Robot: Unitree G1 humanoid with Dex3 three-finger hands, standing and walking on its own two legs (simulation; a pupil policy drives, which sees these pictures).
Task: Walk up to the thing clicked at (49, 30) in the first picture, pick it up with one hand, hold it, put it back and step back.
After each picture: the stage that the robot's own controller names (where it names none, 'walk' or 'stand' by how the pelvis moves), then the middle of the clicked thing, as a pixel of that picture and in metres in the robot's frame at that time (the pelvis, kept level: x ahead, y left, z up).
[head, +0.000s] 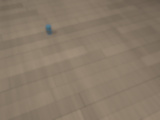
stand; (48, 29) +1.58 +0.45 -0.72
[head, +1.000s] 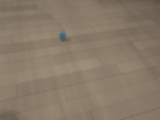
walk; (62, 36) +1.47 +0.20 -0.70
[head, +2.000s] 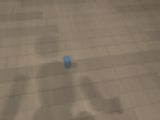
walk; (67, 62) +0.92 +0.16 -0.70
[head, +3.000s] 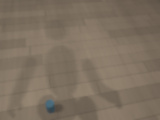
walk; (50, 106) +0.55 +0.22 -0.71
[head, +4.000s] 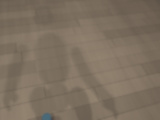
stand; out of the picture +0.42 +0.19 -0.71
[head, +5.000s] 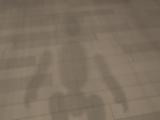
stand; out of the picture +0.37 +0.19 -0.72
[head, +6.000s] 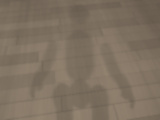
stand; out of the picture +0.32 +0.18 -0.71
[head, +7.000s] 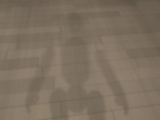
stand; out of the picture +0.33 +0.16 -0.73
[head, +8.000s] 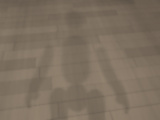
stand; out of the picture +0.31 +0.18 -0.73
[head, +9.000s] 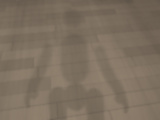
stand; out of the picture +0.30 +0.18 -0.73
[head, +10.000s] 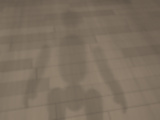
stand; out of the picture +0.30 +0.18 -0.73
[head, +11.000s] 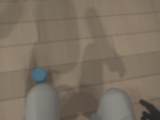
go down; (39, 76) +0.37 +0.19 -0.39
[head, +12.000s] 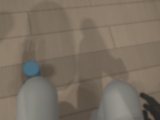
go down; (32, 71) +0.38 +0.20 -0.30
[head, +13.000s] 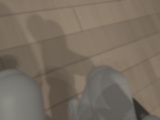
close in; out of the picture +0.37 +0.23 -0.22
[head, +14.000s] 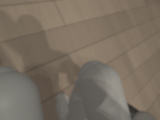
close; out of the picture +0.37 +0.23 -0.22
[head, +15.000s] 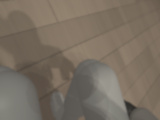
close; out of the picture +0.37 +0.24 -0.22
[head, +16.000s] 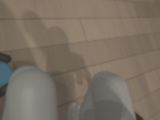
lift; out of the picture +0.30 +0.24 -0.16
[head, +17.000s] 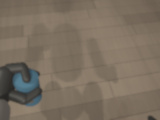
lift; (29, 88) +0.31 +0.17 +0.02
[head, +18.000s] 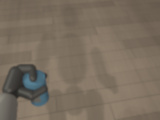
hold; (37, 88) +0.32 +0.16 +0.02
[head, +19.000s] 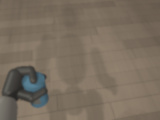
hold; (36, 90) +0.31 +0.17 +0.01
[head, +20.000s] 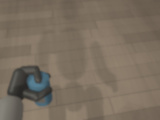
crouch; (41, 89) +0.32 +0.15 +0.00
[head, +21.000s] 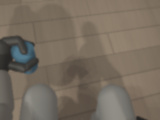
crouch; (26, 58) +0.40 +0.19 -0.09
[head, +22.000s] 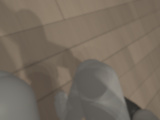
lower; out of the picture +0.40 +0.27 -0.22
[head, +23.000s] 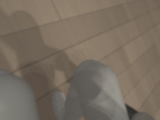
lower; out of the picture +0.39 +0.26 -0.22
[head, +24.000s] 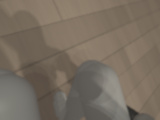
lower; out of the picture +0.39 +0.25 -0.22
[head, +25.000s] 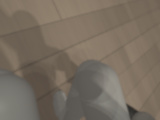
lower; out of the picture +0.38 +0.26 -0.22
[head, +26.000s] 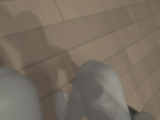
loosen; out of the picture +0.37 +0.23 -0.23
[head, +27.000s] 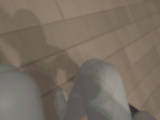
withdraw; out of the picture +0.37 +0.23 -0.22
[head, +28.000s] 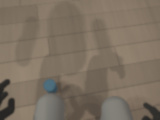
walk; (50, 87) +0.38 +0.17 -0.45
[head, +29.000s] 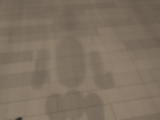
stand; out of the picture +0.31 +0.15 -0.66
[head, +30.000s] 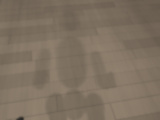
stand; out of the picture +0.32 +0.16 -0.66
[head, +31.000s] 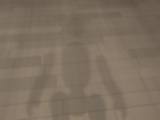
stand; out of the picture +0.34 +0.15 -0.71
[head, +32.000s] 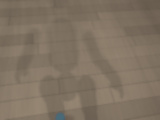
walk; (60, 119) +0.36 +0.11 -0.70
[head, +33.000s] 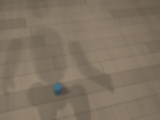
walk; (57, 89) +0.57 +0.15 -0.71
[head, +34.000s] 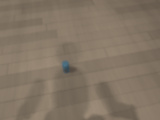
walk; (65, 67) +0.91 +0.23 -0.70
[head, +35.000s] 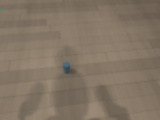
stand; (66, 68) +0.95 +0.17 -0.71
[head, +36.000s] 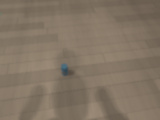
stand; (64, 69) +0.96 +0.19 -0.73
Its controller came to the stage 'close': yes
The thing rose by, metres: 0.72
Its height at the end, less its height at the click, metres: +0.00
